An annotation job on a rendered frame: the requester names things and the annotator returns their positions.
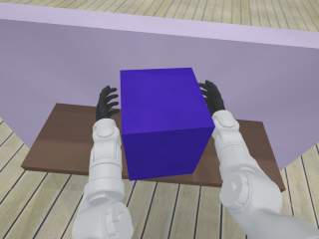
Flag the left robot forearm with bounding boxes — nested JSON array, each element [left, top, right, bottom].
[[72, 119, 125, 238]]

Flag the right robot hand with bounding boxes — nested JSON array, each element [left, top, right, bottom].
[[198, 80, 225, 116]]

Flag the left robot hand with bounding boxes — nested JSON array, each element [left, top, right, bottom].
[[96, 86, 120, 121]]

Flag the robot right upper arm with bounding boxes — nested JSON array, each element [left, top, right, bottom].
[[219, 169, 319, 239]]

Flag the carton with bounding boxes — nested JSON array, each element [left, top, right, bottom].
[[120, 68, 215, 181]]

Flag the robot left upper arm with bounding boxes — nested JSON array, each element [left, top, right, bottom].
[[72, 200, 134, 239]]

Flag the right robot forearm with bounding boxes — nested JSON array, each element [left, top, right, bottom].
[[212, 110, 271, 181]]

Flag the table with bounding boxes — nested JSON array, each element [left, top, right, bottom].
[[21, 103, 286, 192]]

